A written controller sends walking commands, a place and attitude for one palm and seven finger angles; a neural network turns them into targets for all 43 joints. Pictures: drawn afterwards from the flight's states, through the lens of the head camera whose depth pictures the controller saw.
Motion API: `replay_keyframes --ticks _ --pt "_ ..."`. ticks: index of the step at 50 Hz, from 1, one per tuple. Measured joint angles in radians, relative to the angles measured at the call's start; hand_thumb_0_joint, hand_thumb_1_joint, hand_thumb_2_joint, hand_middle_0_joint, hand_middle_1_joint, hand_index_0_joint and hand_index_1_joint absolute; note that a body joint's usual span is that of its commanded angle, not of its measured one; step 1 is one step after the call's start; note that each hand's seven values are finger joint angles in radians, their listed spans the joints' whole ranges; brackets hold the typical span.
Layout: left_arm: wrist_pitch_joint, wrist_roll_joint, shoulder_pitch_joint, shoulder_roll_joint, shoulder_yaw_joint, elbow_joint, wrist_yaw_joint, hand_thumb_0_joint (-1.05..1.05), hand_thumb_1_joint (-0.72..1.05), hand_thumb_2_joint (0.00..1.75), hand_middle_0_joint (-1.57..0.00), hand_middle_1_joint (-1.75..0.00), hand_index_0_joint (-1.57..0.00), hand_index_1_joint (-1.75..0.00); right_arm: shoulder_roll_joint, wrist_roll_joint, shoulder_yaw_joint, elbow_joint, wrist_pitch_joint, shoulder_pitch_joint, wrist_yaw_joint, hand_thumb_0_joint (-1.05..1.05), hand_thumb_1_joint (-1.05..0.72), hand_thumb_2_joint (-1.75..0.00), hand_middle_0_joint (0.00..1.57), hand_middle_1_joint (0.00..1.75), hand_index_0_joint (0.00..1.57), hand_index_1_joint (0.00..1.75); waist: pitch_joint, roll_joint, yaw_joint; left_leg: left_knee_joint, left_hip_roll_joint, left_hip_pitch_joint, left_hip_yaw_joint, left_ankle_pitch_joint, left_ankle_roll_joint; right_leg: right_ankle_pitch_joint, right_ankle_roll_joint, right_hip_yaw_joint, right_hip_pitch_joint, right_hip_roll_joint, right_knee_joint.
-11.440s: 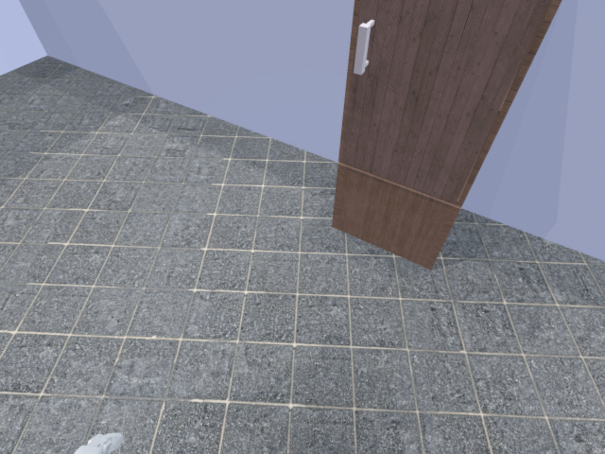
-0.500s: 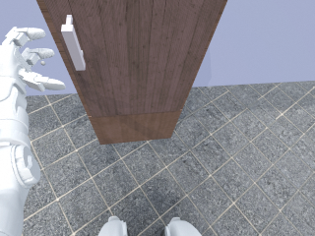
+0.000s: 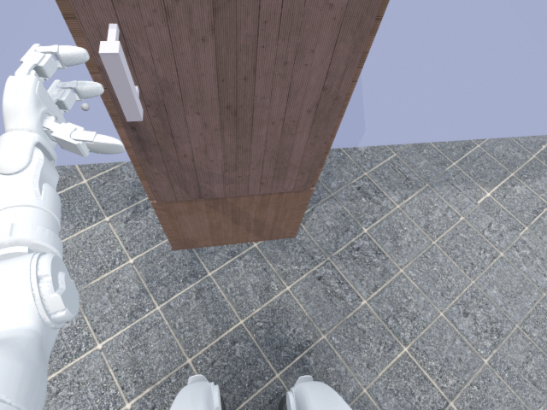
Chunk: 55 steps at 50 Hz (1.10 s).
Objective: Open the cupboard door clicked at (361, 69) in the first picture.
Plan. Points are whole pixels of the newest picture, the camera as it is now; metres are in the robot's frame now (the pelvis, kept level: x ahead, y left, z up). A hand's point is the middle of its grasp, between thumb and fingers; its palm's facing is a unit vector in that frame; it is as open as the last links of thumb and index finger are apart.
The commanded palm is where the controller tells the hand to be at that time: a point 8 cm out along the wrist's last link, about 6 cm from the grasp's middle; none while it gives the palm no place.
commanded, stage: slide the fingers in behind the handle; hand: left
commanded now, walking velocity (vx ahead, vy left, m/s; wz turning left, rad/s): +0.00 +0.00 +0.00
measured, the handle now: (124, 74) +0.58 +0.17 +0.10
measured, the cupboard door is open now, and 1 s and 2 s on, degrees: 0 0 1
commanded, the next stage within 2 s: close the thumb around the handle in 1.30 s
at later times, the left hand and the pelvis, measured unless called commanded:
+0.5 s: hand (114, 104) +0.52 +0.18 +0.10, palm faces +0.05 -1.00 -0.01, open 14.0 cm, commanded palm +0.49 +0.22 +0.10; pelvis +0.00 -0.01 +0.00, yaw +0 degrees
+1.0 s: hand (139, 105) +0.52 +0.15 +0.10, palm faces +0.06 -1.00 +0.00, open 14.0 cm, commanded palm +0.49 +0.20 +0.10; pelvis +0.00 -0.01 +0.00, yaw +1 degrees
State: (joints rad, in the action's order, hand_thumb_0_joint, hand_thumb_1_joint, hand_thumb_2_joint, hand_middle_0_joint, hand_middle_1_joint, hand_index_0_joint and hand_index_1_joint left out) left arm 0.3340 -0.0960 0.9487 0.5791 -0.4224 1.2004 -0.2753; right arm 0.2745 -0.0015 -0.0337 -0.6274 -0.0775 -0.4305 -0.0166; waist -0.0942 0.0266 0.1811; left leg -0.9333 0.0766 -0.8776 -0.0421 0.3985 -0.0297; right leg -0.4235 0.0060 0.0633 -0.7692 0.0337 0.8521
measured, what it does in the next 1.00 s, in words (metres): stands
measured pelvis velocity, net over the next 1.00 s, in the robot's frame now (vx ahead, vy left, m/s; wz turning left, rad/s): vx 0.00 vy -0.01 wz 0.01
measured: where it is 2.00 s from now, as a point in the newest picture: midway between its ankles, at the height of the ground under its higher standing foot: outside the picture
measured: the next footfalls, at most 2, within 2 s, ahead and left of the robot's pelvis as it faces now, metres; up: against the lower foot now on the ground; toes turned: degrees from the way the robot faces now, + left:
none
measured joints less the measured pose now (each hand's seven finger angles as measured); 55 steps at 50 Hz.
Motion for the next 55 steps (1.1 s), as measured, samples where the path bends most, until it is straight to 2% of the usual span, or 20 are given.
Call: replay_keyframes --ticks 14,21,28,41,48,55 --pt "0.009 0.01 0.02 -0.052 0.036 0.005 0.059 -0.01 -0.5 0.3 -0.3 -1.2 -0.3 -1.2 -0.011 -0.005 0.001 -0.004 0.011 0.015 0.012 0.01 -0.91 -0.89 0.2 0.3 0.2 0.3 -0.002 0.005 -0.005 -0.001 -0.005 0.0 0.002 0.001 0.003 -0.007 0.002 0.002 -0.002 -0.004 0.009" --pt "0.002 0.022 0.017 -0.066 0.025 0.0 0.081 -0.01 -0.5 0.3 -0.3 -1.2 -0.3 -1.2 -0.01 -0.008 0.004 0.003 0.01 0.017 0.016 0.01 -0.91 -0.89 0.2 0.3 0.2 0.3 -0.006 0.005 0.0 0.001 -0.003 0.0 -0.001 0.002 0.005 -0.01 0.004 -0.002 -0.006 -0.002 0.012" --pt "0.007 0.011 -0.003 -0.096 0.04 -0.019 0.095 -0.01 -0.5 0.3 -0.3 -1.2 -0.3 -1.2 -0.011 -0.006 0.009 -0.005 0.004 0.012 0.021 0.01 -0.91 -0.9 0.2 0.3 0.2 0.3 -0.008 0.007 -0.01 0.009 -0.003 0.016 -0.001 0.002 0.008 -0.012 0.007 -0.003 0.008 -0.002 0.007" --pt "0.024 0.013 0.015 -0.141 0.083 -0.006 0.139 -0.01 -0.5 0.3 -0.3 -1.2 -0.3 -1.2 -0.011 -0.01 0.015 -0.02 0.014 0.022 0.028 0.01 -0.91 -0.9 0.2 0.3 0.2 0.3 -0.009 0.008 -0.013 0.01 -0.008 0.018 0.008 -0.003 0.013 -0.015 0.012 0.006 0.011 -0.006 0.013" --pt "0.025 0.03 0.021 -0.15 0.069 0.002 0.168 -0.01 -0.5 0.3 -0.3 -1.2 -0.3 -1.2 -0.012 -0.014 0.014 -0.012 0.02 0.026 0.03 0.01 -0.91 -0.9 0.2 0.3 0.2 0.3 -0.009 0.011 -0.002 0.011 -0.007 0.014 0.004 -0.005 0.014 -0.014 0.014 0.001 0.001 -0.005 0.02" --pt "0.029 0.033 0.02 -0.132 0.059 0.011 0.167 -0.01 -0.5 0.3 -0.3 -1.2 -0.3 -1.2 -0.013 -0.011 0.011 -0.011 0.018 0.018 0.028 0.01 -0.91 -0.9 0.2 0.3 0.2 0.3 -0.004 0.011 0.0 0.013 -0.005 0.016 0.002 -0.007 0.016 -0.013 0.016 -0.001 0.0 -0.002 0.02"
